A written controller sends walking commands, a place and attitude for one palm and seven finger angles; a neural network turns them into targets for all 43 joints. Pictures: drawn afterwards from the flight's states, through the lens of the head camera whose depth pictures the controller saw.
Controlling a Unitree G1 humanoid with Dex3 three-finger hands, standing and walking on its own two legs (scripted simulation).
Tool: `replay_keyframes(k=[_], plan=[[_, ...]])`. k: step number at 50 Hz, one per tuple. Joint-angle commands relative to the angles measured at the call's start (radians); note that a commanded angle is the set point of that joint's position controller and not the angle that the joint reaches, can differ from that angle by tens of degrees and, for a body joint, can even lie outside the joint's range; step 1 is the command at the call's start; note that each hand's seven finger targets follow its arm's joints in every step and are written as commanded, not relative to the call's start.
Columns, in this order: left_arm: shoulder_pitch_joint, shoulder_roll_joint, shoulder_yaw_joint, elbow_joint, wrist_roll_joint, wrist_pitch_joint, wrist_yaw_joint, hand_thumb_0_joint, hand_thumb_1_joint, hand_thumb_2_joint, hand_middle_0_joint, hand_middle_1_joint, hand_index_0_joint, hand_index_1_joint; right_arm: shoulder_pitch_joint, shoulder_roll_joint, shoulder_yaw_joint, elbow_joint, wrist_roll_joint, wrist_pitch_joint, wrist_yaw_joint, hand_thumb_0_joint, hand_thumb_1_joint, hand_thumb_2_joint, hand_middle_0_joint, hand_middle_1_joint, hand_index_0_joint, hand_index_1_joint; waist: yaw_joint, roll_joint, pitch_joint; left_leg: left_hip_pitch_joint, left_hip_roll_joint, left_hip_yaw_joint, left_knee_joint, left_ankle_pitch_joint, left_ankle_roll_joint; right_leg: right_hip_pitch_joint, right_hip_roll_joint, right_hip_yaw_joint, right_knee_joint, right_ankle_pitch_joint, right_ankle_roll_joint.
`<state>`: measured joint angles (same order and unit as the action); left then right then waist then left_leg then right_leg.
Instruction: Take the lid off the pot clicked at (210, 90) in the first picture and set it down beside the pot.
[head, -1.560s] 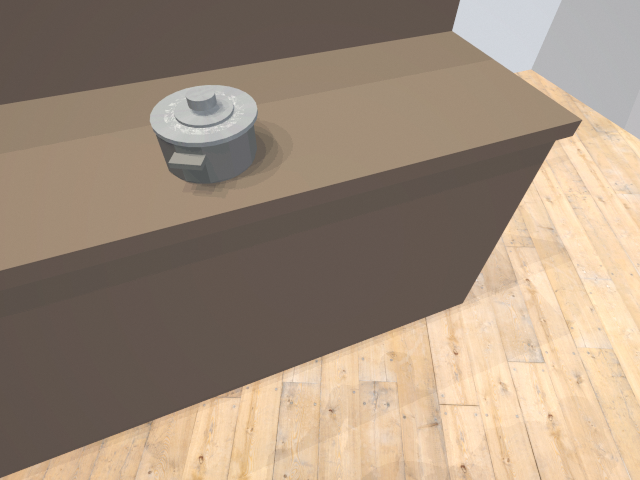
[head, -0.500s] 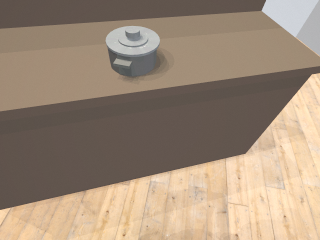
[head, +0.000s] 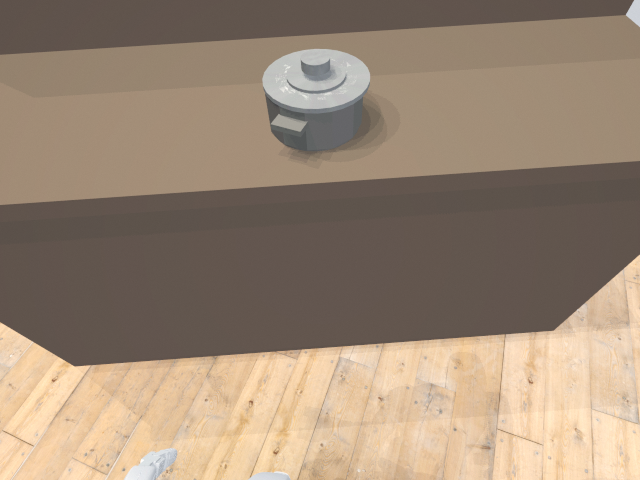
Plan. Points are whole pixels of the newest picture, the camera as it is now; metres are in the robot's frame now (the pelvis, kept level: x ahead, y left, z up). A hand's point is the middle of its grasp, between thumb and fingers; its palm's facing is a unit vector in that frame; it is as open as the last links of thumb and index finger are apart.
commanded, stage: take the last steps up to it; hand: left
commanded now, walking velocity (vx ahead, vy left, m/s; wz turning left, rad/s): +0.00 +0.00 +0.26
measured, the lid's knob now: (315, 62) +0.69 +0.03 +0.14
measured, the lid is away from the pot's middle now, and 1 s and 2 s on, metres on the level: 0.01 0.01 0.01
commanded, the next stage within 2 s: come to a stop and stand still in 0.58 s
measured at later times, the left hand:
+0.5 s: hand out of the picture +0.04 +0.17 -0.17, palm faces +0.08 -0.99 -0.14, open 7.3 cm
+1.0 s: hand (269, 379) +0.28 +0.11 -0.18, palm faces +0.02 -0.98 -0.18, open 7.3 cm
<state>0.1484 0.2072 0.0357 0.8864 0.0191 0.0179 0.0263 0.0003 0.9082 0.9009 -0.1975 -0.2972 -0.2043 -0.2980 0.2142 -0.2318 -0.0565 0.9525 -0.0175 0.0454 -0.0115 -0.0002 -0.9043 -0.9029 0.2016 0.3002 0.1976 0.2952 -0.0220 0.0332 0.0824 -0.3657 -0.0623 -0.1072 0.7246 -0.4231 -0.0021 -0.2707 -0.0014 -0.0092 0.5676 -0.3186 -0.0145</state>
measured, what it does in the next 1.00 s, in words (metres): walks ahead: left foot, then right foot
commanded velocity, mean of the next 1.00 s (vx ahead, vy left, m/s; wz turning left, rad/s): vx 0.05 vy -0.04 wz -0.03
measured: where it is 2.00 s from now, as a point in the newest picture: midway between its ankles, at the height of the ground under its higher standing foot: outside the picture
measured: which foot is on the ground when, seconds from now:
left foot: up 0.00-0.30, down 0.32-0.70, up 0.72-1.00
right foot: down 0.00-0.32, up 0.34-0.68, down 0.70-1.00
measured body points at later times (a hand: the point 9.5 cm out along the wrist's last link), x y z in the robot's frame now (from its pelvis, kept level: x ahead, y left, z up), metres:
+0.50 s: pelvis +0.08 -0.01 +0.01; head +0.12 +0.02 +0.46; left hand +0.04 +0.22 -0.16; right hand +0.11 -0.24 -0.13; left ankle +0.02 +0.11 -0.73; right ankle +0.07 -0.15 -0.66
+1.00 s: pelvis +0.19 -0.07 -0.01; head +0.23 -0.04 +0.44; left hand +0.28 +0.16 -0.16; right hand +0.25 -0.31 -0.14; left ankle +0.23 +0.02 -0.72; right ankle +0.21 -0.19 -0.73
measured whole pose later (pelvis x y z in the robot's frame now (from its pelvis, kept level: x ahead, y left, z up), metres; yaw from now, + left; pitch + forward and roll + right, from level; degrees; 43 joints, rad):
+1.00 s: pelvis +0.19 -0.07 -0.01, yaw +1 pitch -1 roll -1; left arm 0.14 0.17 0.03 0.93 0.03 0.03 0.04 0.00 0.91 0.90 -0.20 -0.30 -0.21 -0.30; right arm 0.17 -0.17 -0.05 0.99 -0.01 0.03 -0.02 0.00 -0.91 -0.90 0.20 0.30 0.19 0.29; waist -0.01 -0.04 0.11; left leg -0.40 -0.01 0.06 0.75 -0.38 -0.04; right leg -0.30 -0.05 -0.10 0.60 -0.28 0.00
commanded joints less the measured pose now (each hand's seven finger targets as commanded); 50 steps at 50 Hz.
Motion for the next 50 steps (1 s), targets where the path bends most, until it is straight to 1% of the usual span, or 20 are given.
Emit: replay_keyframes(k=[1,3,7,10,13,14,16,17,19,23,30,32,33,34,35,36,39,42,46,50], plan=[[0.093,0.163,0.050,-0.046,-0.004,-0.026,0.013,0.000,0.900,0.900,-0.200,-0.300,-0.200,-0.300,-0.001,-0.090,-0.033,-0.059,0.001,-0.011,0.003,0.000,-0.900,-0.900,0.200,0.300,0.200,0.300,0.024,-0.206,-0.070,-0.208,0.055,0.026,0.424,-0.071,-0.016,0.183,-0.297,0.247,-0.213,0.514,-0.171],[0.103,0.139,0.042,-0.041,0.000,-0.033,0.012,0.000,0.900,0.900,-0.200,-0.300,-0.200,-0.300,0.005,-0.065,-0.026,-0.041,0.003,-0.012,0.007,0.000,-0.900,-0.900,0.200,0.300,0.200,0.300,0.021,-0.199,-0.087,-0.178,0.060,0.064,0.419,-0.027,-0.025,0.195,-0.260,0.173,-0.209,0.548,-0.167],[0.220,0.135,0.033,0.020,0.009,-0.044,0.000,0.000,0.900,0.900,-0.200,-0.300,-0.200,-0.300,-0.074,-0.034,-0.013,-0.044,-0.002,-0.028,0.017,0.000,-0.900,-0.900,0.200,0.300,0.200,0.300,0.065,-0.201,-0.050,-0.136,0.069,0.130,0.214,-0.002,-0.007,0.198,-0.237,0.189,-0.279,0.277,-0.180],[0.246,0.136,0.031,0.059,0.013,-0.046,-0.005,0.000,0.900,0.900,-0.200,-0.300,-0.200,-0.300,-0.094,-0.008,-0.001,-0.035,-0.001,-0.050,0.017,0.000,-0.900,-0.900,0.200,0.300,0.200,0.300,0.064,-0.211,-0.029,-0.045,0.069,0.171,0.016,-0.013,0.009,0.170,-0.232,0.192,-0.286,0.232,-0.185],[0.228,0.127,0.027,0.087,-0.001,-0.039,-0.013,0.000,0.900,0.900,-0.200,-0.300,-0.200,-0.300,0.005,-0.001,0.006,0.019,-0.001,-0.071,0.004,0.000,-0.900,-0.900,0.200,0.300,0.200,0.300,0.011,-0.189,-0.038,0.215,0.047,0.219,-0.245,0.152,0.015,0.048,-0.160,0.125,-0.214,0.146,-0.127],[0.221,0.099,0.023,0.087,-0.003,-0.037,-0.018,0.000,0.900,0.900,-0.200,-0.300,-0.200,-0.300,0.068,-0.032,0.001,0.046,-0.001,-0.082,-0.004,0.000,-0.900,-0.900,0.200,0.300,0.200,0.300,-0.017,-0.126,-0.050,0.345,0.092,0.164,-0.319,0.152,0.030,-0.036,-0.127,0.096,-0.113,0.112,-0.100],[0.203,0.044,0.011,0.047,0.002,-0.043,-0.032,0.000,0.900,0.900,-0.200,-0.300,-0.200,-0.300,0.249,-0.205,-0.040,0.079,-0.016,-0.082,-0.019,0.000,-0.900,-0.900,0.200,0.300,0.200,0.300,-0.089,0.207,-0.057,0.523,0.495,-0.353,-0.480,0.178,0.219,-0.375,0.003,-0.061,0.328,-0.253,-0.019],[0.147,0.074,0.022,0.022,0.012,-0.031,-0.027,0.000,0.900,0.900,-0.200,-0.300,-0.200,-0.300,0.264,-0.211,-0.042,0.079,-0.015,-0.079,-0.026,0.000,-0.900,-0.900,0.200,0.300,0.200,0.300,-0.099,0.178,-0.022,0.424,0.545,-0.398,-0.506,0.149,0.269,-0.412,-0.033,0.017,0.479,-0.297,-0.020],[0.117,0.080,0.035,0.042,0.010,-0.027,-0.041,0.000,0.900,0.900,-0.200,-0.300,-0.200,-0.300,0.160,-0.119,-0.019,0.058,-0.014,-0.086,-0.032,0.000,-0.900,-0.900,0.200,0.300,0.200,0.300,-0.042,0.109,0.068,0.297,0.462,-0.256,-0.525,0.176,0.236,-0.445,-0.093,0.071,0.567,-0.145,-0.007],[0.176,0.041,0.035,0.070,0.004,-0.013,-0.060,0.000,0.900,0.900,-0.200,-0.300,-0.200,-0.300,0.100,-0.092,-0.011,0.044,-0.007,-0.115,-0.037,0.000,-0.900,-0.900,0.200,0.300,0.200,0.300,0.025,0.087,-0.012,0.267,0.358,0.007,-0.495,0.484,0.169,-0.337,-0.106,0.033,0.487,-0.006,0.021],[0.047,0.030,0.028,0.029,0.003,-0.017,-0.071,0.000,0.900,0.900,-0.200,-0.300,-0.200,-0.300,0.159,-0.132,-0.032,0.078,-0.017,-0.101,-0.030,0.000,-0.900,-0.900,0.200,0.300,0.200,0.300,-0.022,0.137,-0.003,0.243,0.335,0.100,-0.424,0.487,0.116,-0.172,-0.072,-0.102,0.098,0.070,0.017],[0.119,0.061,0.041,0.048,0.001,-0.024,-0.070,0.000,0.900,0.900,-0.200,-0.300,-0.200,-0.300,0.151,-0.130,-0.034,0.079,-0.017,-0.092,-0.028,0.000,-0.900,-0.900,0.200,0.300,0.200,0.300,0.021,0.070,-0.045,0.161,0.304,0.106,-0.312,0.420,0.082,0.036,-0.035,-0.122,-0.039,0.136,0.003],[0.232,0.097,0.052,0.088,0.004,-0.031,-0.065,0.000,0.900,0.900,-0.200,-0.300,-0.200,-0.300,0.145,-0.122,-0.030,0.083,-0.013,-0.091,-0.024,0.000,-0.900,-0.900,0.200,0.300,0.200,0.300,0.078,-0.004,-0.095,0.088,0.247,0.157,-0.160,0.367,0.052,0.214,-0.029,-0.108,-0.073,0.164,-0.008],[0.348,0.188,0.073,0.118,0.012,-0.045,-0.050,0.000,0.900,0.900,-0.200,-0.300,-0.200,-0.300,0.170,-0.061,-0.017,0.074,-0.001,-0.093,-0.017,0.000,-0.900,-0.900,0.200,0.300,0.200,0.300,0.123,-0.224,-0.194,-0.115,0.151,0.243,0.110,0.155,0.013,0.444,-0.216,0.128,-0.102,0.235,-0.080],[0.413,0.252,0.082,0.126,0.000,-0.044,-0.036,0.000,0.900,0.900,-0.200,-0.300,-0.200,-0.300,0.140,-0.026,-0.003,0.040,0.010,-0.087,-0.022,0.000,-0.900,-0.900,0.200,0.300,0.200,0.300,0.145,-0.341,-0.247,-0.213,0.073,0.219,0.360,-0.258,-0.006,0.478,-0.400,0.377,-0.210,0.456,-0.177],[0.360,0.219,0.070,0.121,-0.001,-0.045,-0.022,0.000,0.900,0.900,-0.200,-0.300,-0.200,-0.300,0.103,-0.036,-0.007,0.044,0.015,-0.078,-0.029,0.000,-0.900,-0.900,0.200,0.300,0.200,0.300,0.135,-0.280,-0.230,-0.178,0.106,0.115,0.450,-0.239,0.004,0.345,-0.388,0.352,-0.216,0.555,-0.205],[0.100,0.131,0.045,0.039,0.008,-0.030,0.014,0.000,0.900,0.900,-0.200,-0.300,-0.200,-0.300,0.129,-0.005,0.001,0.075,0.014,-0.056,-0.030,0.000,-0.900,-0.900,0.200,0.300,0.200,0.300,0.031,-0.167,-0.119,-0.082,0.141,0.081,0.342,-0.143,-0.014,0.117,-0.339,0.179,-0.175,0.685,-0.210],[0.067,0.158,0.047,0.021,0.012,-0.017,0.023,0.000,0.900,0.900,-0.200,-0.300,-0.200,-0.300,0.139,0.020,0.000,0.074,0.018,-0.033,-0.025,0.000,-0.900,-0.900,0.200,0.300,0.200,0.300,0.025,-0.145,-0.140,-0.010,0.090,0.134,0.168,-0.073,-0.029,0.084,-0.327,0.107,-0.135,0.781,-0.203],[0.054,0.172,0.055,-0.001,0.011,-0.008,0.029,0.000,0.900,0.900,-0.200,-0.300,-0.200,-0.300,0.092,0.000,-0.013,0.021,0.012,-0.017,-0.013,0.000,-0.900,-0.900,0.200,0.300,0.200,0.300,0.025,-0.193,-0.111,-0.015,0.083,0.121,0.114,-0.018,-0.033,0.058,-0.356,0.137,-0.138,0.743,-0.208],[0.013,0.154,0.053,-0.028,0.001,0.008,0.026,0.000,0.900,0.900,-0.200,-0.300,-0.200,-0.300,0.131,-0.007,-0.020,0.010,0.008,-0.024,-0.007,0.000,-0.900,-0.900,0.200,0.300,0.200,0.300,-0.020,-0.139,-0.093,0.183,0.091,0.139,-0.215,0.273,-0.020,-0.053,-0.259,0.072,-0.030,0.463,-0.105]])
